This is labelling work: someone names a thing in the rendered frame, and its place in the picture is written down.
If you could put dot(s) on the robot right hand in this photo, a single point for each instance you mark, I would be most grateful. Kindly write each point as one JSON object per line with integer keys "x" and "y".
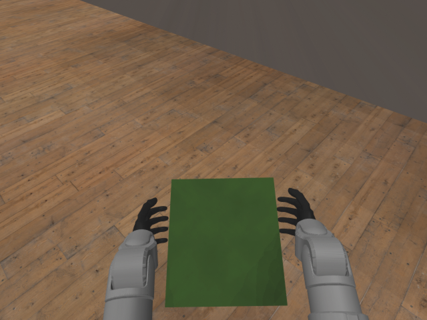
{"x": 303, "y": 210}

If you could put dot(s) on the robot left hand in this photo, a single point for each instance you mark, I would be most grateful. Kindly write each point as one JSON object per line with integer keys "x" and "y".
{"x": 144, "y": 222}

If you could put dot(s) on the carton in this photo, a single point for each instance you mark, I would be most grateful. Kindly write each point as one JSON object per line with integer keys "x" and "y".
{"x": 224, "y": 246}

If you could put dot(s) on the robot right forearm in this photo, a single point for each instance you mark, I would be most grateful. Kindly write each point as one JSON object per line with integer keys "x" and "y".
{"x": 327, "y": 273}

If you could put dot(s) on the robot left forearm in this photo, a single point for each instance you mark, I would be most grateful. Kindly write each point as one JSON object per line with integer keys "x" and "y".
{"x": 131, "y": 279}

